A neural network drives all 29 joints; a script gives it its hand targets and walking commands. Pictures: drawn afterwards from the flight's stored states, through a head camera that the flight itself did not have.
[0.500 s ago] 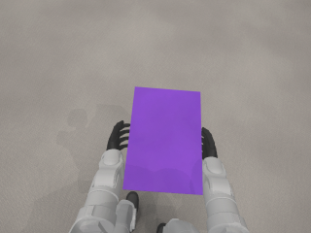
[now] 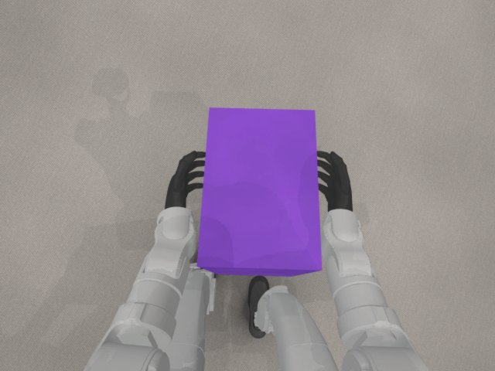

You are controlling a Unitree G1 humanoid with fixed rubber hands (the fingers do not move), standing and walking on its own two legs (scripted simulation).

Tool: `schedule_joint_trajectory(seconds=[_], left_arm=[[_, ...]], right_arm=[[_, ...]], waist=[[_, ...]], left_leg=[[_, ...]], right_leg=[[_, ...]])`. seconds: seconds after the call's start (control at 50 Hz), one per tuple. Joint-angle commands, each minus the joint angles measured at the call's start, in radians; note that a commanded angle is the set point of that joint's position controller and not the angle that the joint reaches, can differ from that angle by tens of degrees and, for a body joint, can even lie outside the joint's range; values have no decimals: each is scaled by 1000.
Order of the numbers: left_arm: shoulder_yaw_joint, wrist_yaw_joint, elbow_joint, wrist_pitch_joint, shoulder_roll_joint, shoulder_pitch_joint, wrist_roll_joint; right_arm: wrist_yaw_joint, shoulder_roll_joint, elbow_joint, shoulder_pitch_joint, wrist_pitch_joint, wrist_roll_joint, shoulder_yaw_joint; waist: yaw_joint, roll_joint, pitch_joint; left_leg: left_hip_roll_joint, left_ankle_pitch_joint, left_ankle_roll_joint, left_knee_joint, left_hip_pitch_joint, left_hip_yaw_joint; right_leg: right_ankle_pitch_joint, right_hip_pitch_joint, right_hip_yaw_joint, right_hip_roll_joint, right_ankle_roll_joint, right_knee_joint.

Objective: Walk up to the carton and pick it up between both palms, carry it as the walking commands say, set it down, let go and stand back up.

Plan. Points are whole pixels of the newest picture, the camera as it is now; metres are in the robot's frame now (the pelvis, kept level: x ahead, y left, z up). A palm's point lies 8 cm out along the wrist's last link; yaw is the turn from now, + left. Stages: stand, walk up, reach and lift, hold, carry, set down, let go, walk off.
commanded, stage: set down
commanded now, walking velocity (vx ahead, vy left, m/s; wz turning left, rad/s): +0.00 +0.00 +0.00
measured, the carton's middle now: (257, 207) +0.34 -0.03 -0.22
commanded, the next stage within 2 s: none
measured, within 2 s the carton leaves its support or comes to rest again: neither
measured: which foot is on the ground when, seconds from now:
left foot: down 0.00-1.00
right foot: down 0.00-1.00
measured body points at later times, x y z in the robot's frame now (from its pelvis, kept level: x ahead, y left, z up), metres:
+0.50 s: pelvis -0.03 +0.01 -0.06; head +0.31 +0.04 +0.23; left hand +0.40 +0.11 -0.25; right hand +0.39 -0.15 -0.23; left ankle +0.13 +0.08 -0.70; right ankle -0.03 -0.10 -0.70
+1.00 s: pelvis -0.08 +0.03 -0.14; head +0.29 +0.04 +0.11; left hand +0.46 +0.09 -0.32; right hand +0.44 -0.17 -0.30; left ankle +0.13 +0.08 -0.70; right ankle -0.03 -0.10 -0.70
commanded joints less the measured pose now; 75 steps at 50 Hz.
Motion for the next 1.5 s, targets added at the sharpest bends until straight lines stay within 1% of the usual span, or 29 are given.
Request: schedule_joint_trajectory(seconds=[0.0,0.08,0.16,0.18,0.2,0.32,0.36,0.42,0.52,0.6,0.62,0.64,0.68,0.72,0.76,0.82,0.86,0.88,0.96,1.02,1.08,1.12,1.14,1.16,1.18,1.32,1.36,1.38,1.48], left_arm=[[-79,-12,-72,-75,-69,-368,-60],[-135,1,-109,-87,-123,-422,-69],[-142,24,-133,-70,-161,-450,-68],[-153,26,-146,-66,-158,-504,-80],[-156,32,-170,-67,-148,-516,-80],[-173,57,-191,-31,-129,-639,-100],[-156,50,-106,-12,-112,-676,-98],[-136,52,-128,-9,-84,-745,-91],[-190,55,-154,18,-118,-894,-123],[-251,62,-245,36,-100,-1006,-149],[-262,64,-213,50,-103,-1021,-154],[-256,68,-264,58,-92,-1060,-157],[-275,76,-266,81,-103,-1066,-168],[-282,79,-293,103,-93,-1155,-189],[-290,81,-228,122,-96,-1201,-199],[-274,81,-121,147,-100,-1256,-206],[-253,69,-13,159,-116,-1288,-196],[-218,61,60,172,-109,-1299,-174],[-186,18,85,191,-226,-1403,-157],[-174,-14,79,208,-345,-1475,-140],[-168,-33,72,221,-413,-1538,-120],[-186,-49,26,230,-442,-1620,-133],[-173,-53,29,232,-442,-1627,-129],[-194,-61,43,243,-472,-1651,-140],[-187,-65,23,244,-468,-1665,-138],[-178,-124,18,255,-475,-1769,-149],[-171,-140,16,256,-475,-1762,-139],[-160,-151,42,260,-474,-1768,-138],[-136,-190,51,270,-451,-1751,-123]], right_arm=[[1,50,11,-346,-71,11,89],[6,74,-9,-390,-86,19,97],[11,62,-55,-484,-84,50,116],[12,64,-56,-521,-81,61,109],[12,68,-72,-532,-77,75,118],[2,72,-94,-646,-44,108,112],[-5,69,-26,-670,-27,99,80],[-11,95,-43,-710,-14,112,97],[-16,64,-68,-813,11,131,82],[-32,70,-182,-878,34,175,140],[-33,59,-183,-905,42,182,153],[-32,63,-249,-950,47,216,178],[-29,40,-279,-1000,61,221,194],[-31,35,-298,-1080,86,235,220],[-28,35,-270,-1133,99,229,211],[-12,17,-177,-1205,122,210,184],[1,15,-40,-1230,135,183,133],[16,1,7,-1262,140,181,106],[75,163,101,-1308,168,141,52],[123,257,59,-1444,181,122,77],[165,322,-18,-1579,189,123,135],[177,344,-60,-1642,203,125,143],[187,368,-105,-1682,207,143,176],[192,368,-112,-1701,215,146,179],[197,411,-100,-1712,229,163,206],[216,543,-61,-1749,285,175,254],[224,607,-61,-1757,300,192,290],[229,609,-32,-1756,308,174,276],[252,655,-52,-1799,322,217,336]], waist=[[-102,94,-847],[-132,126,-994],[-120,152,-1115],[-137,162,-1129],[-114,167,-1175],[-125,140,-1288],[-138,133,-1198],[-104,121,-1263],[-122,154,-1399],[-126,160,-1659],[-121,153,-1670],[-93,172,-1710],[-100,171,-1752],[-106,164,-1729],[-121,154,-1646],[-119,151,-1526],[-141,151,-1374],[-120,162,-1305],[-120,151,-1340],[-111,147,-1425],[-69,143,-1550],[-89,163,-1602],[-56,140,-1646],[-77,153,-1640],[-50,146,-1645],[-31,81,-1668],[17,65,-1676],[10,41,-1633],[78,9,-1638]], left_leg=[[19,249,5,272,893,-207],[18,354,0,324,977,-231],[20,428,-10,383,1009,-232],[24,410,-12,397,1009,-243],[23,415,-16,413,1013,-242],[12,329,-9,490,968,-231],[1,188,-8,506,868,-223],[-11,218,-6,556,837,-196],[-15,266,-17,640,891,-219],[-12,387,-17,736,1006,-220],[-10,346,-23,748,1015,-221],[-3,438,-11,774,1062,-223],[6,434,-10,799,1109,-233],[8,391,-5,819,1078,-243],[4,251,-6,827,981,-247],[-6,79,-13,822,878,-238],[-4,-24,-21,837,769,-236],[-9,-87,-27,830,734,-237],[-24,-131,-27,880,734,-238],[-31,-113,-28,931,769,-245],[-29,-19,-29,992,861,-249],[-35,11,-26,1042,881,-253],[-32,39,-21,1062,894,-254],[-33,26,-26,1063,880,-252],[-39,24,-17,1083,861,-230],[-39,113,8,1201,710,-154],[-40,164,18,1215,660,-119],[-43,130,21,1219,624,-116],[-31,214,38,1264,554,-74]], right_leg=[[195,-245,196,60,4,18],[219,-301,187,75,-1,73],[221,-375,172,93,-1,135],[194,-408,176,91,-1,147],[200,-393,172,94,6,166],[145,-380,156,105,19,225],[72,-406,155,101,21,219],[102,-396,155,107,31,253],[93,-462,133,112,20,334],[136,-415,128,113,28,394],[93,-419,120,111,28,408],[115,-459,126,117,34,422],[75,-502,118,117,32,451],[37,-563,121,116,33,473],[-42,-603,123,112,29,496],[-102,-659,106,119,21,534],[-162,-753,104,118,14,559],[-190,-803,102,119,11,573],[-180,-843,100,141,7,633],[-172,-874,101,149,6,688],[-169,-914,109,143,8,745],[-163,-941,102,144,12,774],[-159,-935,103,144,13,793],[-171,-943,99,143,14,799],[-173,-945,102,143,15,803],[-118,-958,101,137,38,847],[-86,-934,115,136,46,848],[-106,-959,108,138,52,857],[-72,-983,118,132,66,874]])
